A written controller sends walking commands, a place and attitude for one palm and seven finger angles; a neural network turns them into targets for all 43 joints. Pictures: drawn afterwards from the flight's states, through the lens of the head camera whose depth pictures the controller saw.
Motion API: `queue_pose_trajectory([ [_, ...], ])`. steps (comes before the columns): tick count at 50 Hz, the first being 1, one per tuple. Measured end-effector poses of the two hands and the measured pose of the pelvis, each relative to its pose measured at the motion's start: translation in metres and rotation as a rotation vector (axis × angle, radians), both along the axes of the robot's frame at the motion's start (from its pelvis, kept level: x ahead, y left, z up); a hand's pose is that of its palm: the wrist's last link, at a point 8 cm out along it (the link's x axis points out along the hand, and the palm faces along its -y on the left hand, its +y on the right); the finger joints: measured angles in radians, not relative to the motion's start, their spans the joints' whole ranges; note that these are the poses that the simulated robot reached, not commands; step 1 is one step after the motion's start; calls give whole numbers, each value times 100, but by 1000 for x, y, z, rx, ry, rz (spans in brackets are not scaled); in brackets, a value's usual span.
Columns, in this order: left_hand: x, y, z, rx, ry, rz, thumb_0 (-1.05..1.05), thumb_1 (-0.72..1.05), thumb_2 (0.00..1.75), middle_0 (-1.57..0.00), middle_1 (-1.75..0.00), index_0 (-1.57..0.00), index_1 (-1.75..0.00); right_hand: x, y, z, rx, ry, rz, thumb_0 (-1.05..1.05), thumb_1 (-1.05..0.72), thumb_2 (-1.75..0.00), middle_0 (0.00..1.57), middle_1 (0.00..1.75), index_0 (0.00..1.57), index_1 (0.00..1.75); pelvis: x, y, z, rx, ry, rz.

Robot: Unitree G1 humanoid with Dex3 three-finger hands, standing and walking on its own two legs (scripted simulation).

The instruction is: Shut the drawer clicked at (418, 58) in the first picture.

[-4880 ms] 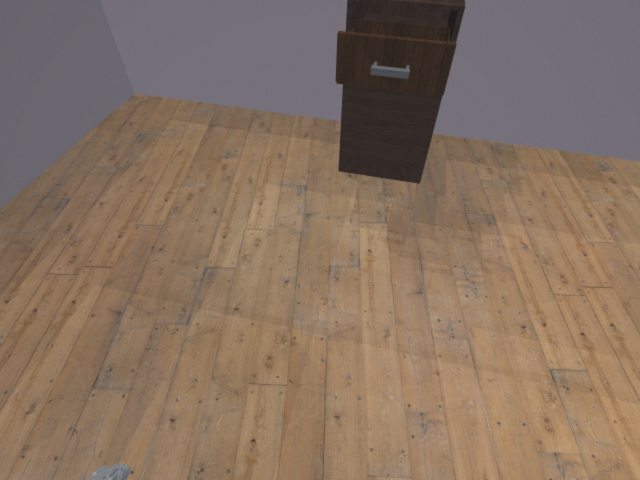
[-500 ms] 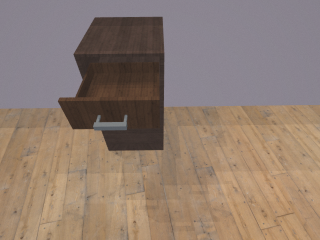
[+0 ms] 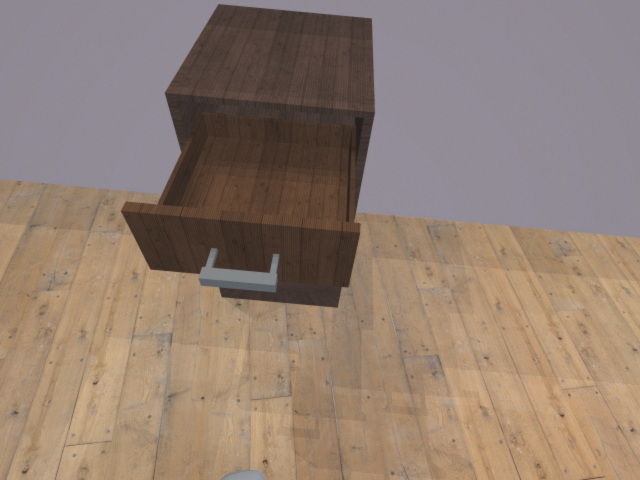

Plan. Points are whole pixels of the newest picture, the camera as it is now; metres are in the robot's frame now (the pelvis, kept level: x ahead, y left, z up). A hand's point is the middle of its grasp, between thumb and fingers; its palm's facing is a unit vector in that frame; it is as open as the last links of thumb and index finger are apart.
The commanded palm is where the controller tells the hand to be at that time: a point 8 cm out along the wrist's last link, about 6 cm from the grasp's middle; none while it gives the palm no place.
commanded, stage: take the last steps up to it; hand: left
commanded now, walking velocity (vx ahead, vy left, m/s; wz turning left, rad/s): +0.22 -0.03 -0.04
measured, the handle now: (241, 268) +0.42 +0.17 -0.06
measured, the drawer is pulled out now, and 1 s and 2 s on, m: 0.30 0.30 0.30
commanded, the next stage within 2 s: come to a stop and stand still in 0.22 s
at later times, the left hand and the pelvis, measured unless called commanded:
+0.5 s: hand (240, 421) +0.21 +0.14 -0.15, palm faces +0.03 -0.97 -0.23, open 7.3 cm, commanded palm none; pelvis +0.12 -0.04 +0.01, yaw +0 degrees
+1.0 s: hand out of the picture +0.10 +0.18 -0.16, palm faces +0.03 -0.98 -0.18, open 7.4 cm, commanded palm none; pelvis +0.11 +0.00 +0.02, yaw -1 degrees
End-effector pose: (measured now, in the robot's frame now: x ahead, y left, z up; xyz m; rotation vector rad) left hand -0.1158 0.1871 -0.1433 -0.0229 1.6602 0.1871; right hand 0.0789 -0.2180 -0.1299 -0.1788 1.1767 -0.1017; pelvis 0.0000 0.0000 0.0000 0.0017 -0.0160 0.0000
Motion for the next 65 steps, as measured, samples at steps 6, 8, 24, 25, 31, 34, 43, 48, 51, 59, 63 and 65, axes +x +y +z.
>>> queue_pose_trajectory([
  [6,120,40,6,71,-205,-98,1,91,90,-20,-29,-20,-29,12,-7,16,-32,-28,-86,-2,-96,-89,21,30,20,30,31,4,14,12,-3,-22],
  [8,163,47,12,98,-296,-116,1,91,90,-20,-29,-20,-29,8,-10,15,-29,8,-90,-2,-95,-89,21,30,20,30,41,3,16,15,-2,-21],
  [24,318,-5,28,147,-483,-194,0,92,90,-20,-29,-20,-29,16,-40,-18,51,259,-152,0,-92,-89,20,30,20,30,122,-39,9,14,-15,-9],
  [25,318,-4,28,155,-474,-182,0,93,90,-20,-29,-20,-30,22,-40,-16,48,254,-149,0,-92,-89,20,30,20,30,123,-40,10,15,-14,-8],
  [31,304,14,26,168,-407,-158,-1,93,90,-20,-30,-20,-30,60,-40,-8,22,202,-113,0,-91,-89,20,30,20,30,123,-32,13,15,-9,-5],
  [34,292,28,20,165,-378,-146,0,92,90,-20,-30,-20,-30,77,-36,-3,-2,151,-97,0,-91,-89,20,30,20,30,120,-22,12,9,-10,-4],
  [43,252,56,5,121,-297,-106,1,91,90,-20,-29,-20,-29,88,-8,15,-56,74,-54,0,-92,-89,20,30,20,30,112,2,14,-6,-9,-5],
  [48,223,50,9,96,-233,-115,1,91,90,-20,-29,-20,-29,87,-6,18,-47,65,-58,0,-93,-89,21,30,20,30,109,3,19,-2,7,-17],
  [51,210,41,11,89,-190,-130,1,91,90,-20,-29,-20,-29,81,-9,14,-28,64,-76,0,-92,-89,21,30,20,30,104,-2,19,6,14,-24],
  [59,188,6,19,107,-179,-146,1,91,90,-20,-29,-20,-29,35,-35,-6,16,145,-127,0,-93,-89,21,30,20,30,93,-26,16,11,-1,-23],
  [63,185,-13,19,96,-191,-142,1,91,90,-20,-29,-20,-29,7,-44,-8,27,211,-133,0,-93,-89,20,30,20,30,93,-39,17,9,-13,-17],
  [65,186,-23,18,88,-197,-137,1,91,90,-20,-29,-20,-29,-6,-47,-8,31,245,-135,0,-92,-89,20,30,20,30,93,-44,17,9,-18,-14],
])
